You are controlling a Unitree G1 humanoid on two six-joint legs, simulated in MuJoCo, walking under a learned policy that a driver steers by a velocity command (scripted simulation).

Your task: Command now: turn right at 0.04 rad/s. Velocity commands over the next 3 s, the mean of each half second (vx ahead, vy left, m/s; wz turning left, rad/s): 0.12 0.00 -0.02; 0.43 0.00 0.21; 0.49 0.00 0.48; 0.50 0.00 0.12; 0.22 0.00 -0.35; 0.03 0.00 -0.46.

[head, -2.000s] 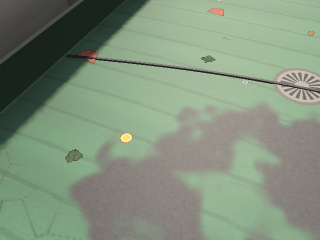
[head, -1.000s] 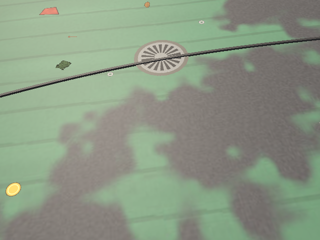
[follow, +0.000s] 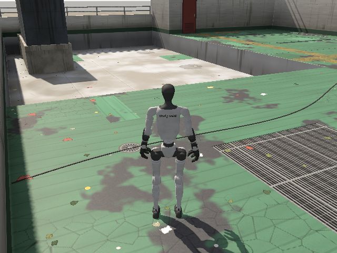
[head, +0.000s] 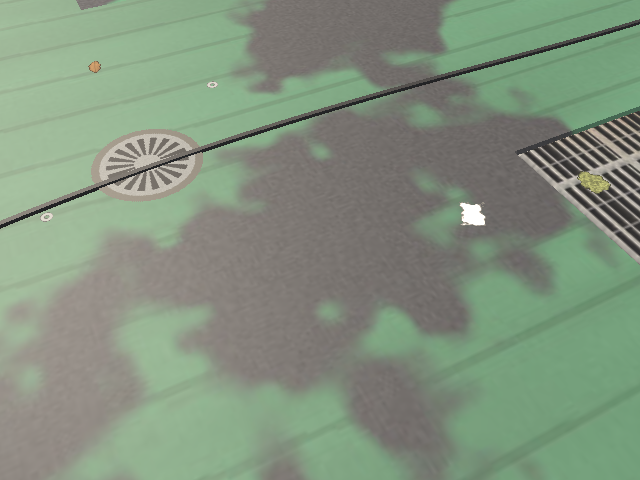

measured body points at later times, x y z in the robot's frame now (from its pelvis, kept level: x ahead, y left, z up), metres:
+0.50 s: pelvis +0.04 -0.01 -0.01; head +0.04 -0.02 +0.44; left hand +0.06 +0.25 -0.14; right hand +0.02 -0.27 -0.16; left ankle -0.01 +0.12 -0.74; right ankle +0.03 -0.09 -0.74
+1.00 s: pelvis +0.28 +0.02 -0.03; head +0.32 +0.03 +0.42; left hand +0.19 +0.25 -0.18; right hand +0.46 -0.20 -0.16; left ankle +0.36 +0.07 -0.74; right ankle +0.07 -0.10 -0.66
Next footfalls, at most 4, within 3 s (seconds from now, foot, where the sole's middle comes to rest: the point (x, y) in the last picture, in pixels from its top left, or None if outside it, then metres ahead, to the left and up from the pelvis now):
0.94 left None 0.40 0.08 -0.78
1.50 right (311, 372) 0.77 0.04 -0.78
2.02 left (194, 318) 0.92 0.33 -0.78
2.54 right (255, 274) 1.06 0.18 -0.78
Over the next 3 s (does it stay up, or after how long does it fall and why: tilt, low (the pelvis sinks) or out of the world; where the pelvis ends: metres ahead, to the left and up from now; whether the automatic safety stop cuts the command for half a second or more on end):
stays up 0.96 0.26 -0.01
